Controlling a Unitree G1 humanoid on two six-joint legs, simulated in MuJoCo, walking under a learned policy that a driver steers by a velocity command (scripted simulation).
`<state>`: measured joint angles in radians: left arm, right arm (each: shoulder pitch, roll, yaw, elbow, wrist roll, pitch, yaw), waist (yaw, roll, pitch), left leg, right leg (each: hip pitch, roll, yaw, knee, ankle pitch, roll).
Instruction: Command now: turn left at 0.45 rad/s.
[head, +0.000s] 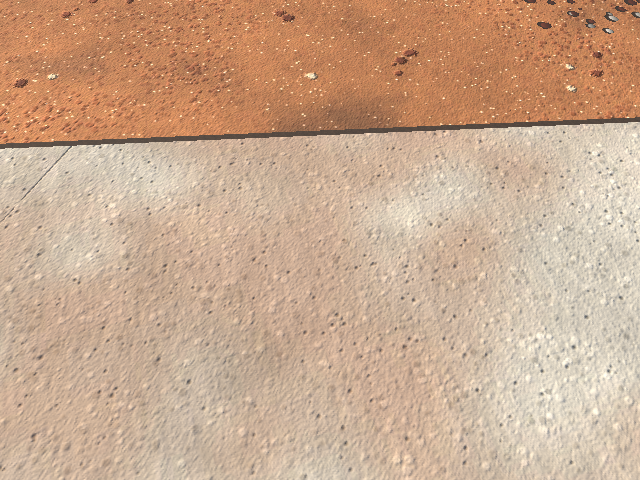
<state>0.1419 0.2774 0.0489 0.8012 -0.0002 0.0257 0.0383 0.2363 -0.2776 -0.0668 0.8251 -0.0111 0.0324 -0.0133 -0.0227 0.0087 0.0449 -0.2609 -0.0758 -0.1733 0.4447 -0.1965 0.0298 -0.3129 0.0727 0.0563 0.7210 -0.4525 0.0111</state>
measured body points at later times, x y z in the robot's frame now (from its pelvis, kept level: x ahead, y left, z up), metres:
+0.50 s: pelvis +0.02 -0.01 +0.00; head +0.04 -0.01 +0.45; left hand -0.03 +0.27 -0.12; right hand +0.24 -0.22 -0.11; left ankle +0.00 +0.13 -0.70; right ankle -0.02 -0.12 -0.74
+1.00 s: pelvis +0.20 +0.08 -0.01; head +0.24 +0.09 +0.44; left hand +0.32 +0.34 -0.14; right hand +0.20 -0.17 -0.15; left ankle +0.04 +0.13 -0.74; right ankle +0.38 -0.01 -0.70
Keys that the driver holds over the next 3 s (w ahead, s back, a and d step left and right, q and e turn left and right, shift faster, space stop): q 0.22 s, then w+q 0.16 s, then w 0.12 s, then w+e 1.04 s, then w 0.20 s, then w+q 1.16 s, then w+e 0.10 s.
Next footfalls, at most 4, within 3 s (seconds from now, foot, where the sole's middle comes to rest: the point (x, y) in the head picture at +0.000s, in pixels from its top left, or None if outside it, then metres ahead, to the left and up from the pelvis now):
0.10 right None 0.02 -0.11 -0.78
0.60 left None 0.08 0.14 -0.78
1.10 right None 0.43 0.03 -0.78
1.64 left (264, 342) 0.78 0.14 -0.78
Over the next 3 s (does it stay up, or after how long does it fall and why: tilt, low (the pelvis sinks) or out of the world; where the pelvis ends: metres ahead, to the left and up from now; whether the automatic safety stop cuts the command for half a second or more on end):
stays up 1.26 0.05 0.00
